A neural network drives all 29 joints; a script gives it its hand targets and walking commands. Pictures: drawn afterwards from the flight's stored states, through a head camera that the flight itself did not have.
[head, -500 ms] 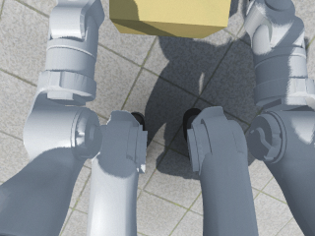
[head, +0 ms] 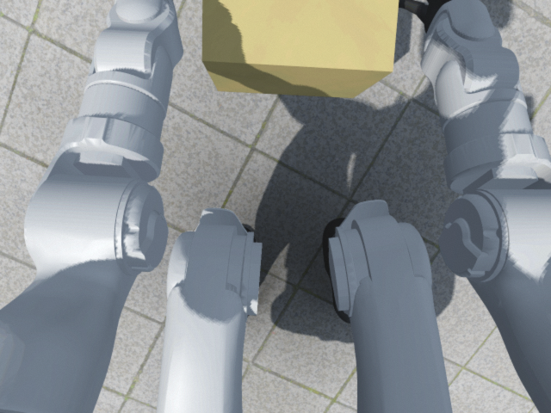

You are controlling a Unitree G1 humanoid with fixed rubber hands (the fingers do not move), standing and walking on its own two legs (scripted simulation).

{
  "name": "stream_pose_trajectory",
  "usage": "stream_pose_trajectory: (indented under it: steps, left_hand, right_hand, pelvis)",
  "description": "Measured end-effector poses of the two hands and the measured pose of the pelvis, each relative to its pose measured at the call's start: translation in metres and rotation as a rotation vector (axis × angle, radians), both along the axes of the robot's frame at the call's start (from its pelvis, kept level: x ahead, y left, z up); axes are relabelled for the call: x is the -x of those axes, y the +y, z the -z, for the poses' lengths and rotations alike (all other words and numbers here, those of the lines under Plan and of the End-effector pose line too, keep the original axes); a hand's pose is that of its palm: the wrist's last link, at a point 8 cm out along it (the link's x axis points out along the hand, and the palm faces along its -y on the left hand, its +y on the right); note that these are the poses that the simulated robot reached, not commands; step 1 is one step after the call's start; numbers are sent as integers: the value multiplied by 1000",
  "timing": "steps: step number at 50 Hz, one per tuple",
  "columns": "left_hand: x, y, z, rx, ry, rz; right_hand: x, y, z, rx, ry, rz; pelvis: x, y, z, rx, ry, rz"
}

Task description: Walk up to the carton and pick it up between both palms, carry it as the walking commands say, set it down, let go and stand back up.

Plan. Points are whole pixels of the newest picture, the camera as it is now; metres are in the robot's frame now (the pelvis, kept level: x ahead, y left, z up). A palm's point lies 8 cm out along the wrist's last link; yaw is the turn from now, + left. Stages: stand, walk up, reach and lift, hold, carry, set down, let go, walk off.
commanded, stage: set down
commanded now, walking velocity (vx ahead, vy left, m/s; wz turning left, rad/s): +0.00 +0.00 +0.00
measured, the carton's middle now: out of the picture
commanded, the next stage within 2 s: none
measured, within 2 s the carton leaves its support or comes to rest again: rests again in 0.58 s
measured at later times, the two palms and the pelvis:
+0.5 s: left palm (156, 2) +0.54 +0.14 -0.18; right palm (441, 15) +0.53 -0.17 -0.19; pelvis +0.00 +0.00 -0.01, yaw +0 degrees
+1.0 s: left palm (158, 11) +0.54 +0.14 -0.19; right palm (437, 23) +0.52 -0.17 -0.20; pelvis +0.00 +0.00 -0.01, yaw +0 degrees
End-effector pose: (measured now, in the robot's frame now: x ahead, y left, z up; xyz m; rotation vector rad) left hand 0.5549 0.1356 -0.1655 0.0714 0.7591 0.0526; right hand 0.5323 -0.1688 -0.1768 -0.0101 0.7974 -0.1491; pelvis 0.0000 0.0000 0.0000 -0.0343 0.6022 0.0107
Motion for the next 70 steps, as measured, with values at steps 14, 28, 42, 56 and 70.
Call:
stream_pose_trajectory:
  steps: [14, 28, 42, 56, 70]
  left_hand:
    - [9, 2, 13, 7, -3, -5]
    - [11, 5, 18, 19, 4, 21]
    - [17, 7, 28, 29, 32, 37]
    - [15, 7, 28, 25, 42, 49]
    - [15, 7, 28, 25, 41, 54]
  right_hand:
    - [4, 0, 6, -22, -25, -6]
    - [7, -1, 11, -30, -30, -22]
    - [12, -2, 21, -35, -1, -46]
    - [11, -2, 21, -32, 5, -57]
    - [11, -3, 21, -33, 2, -58]
  pelvis:
    - [1, -2, 4, -7, -28, 1]
    - [5, -1, 8, -8, -71, 1]
    - [4, -2, 12, -10, -85, -1]
    - [4, -3, 15, -10, -94, -1]
    - [4, -3, 15, -6, -95, -3]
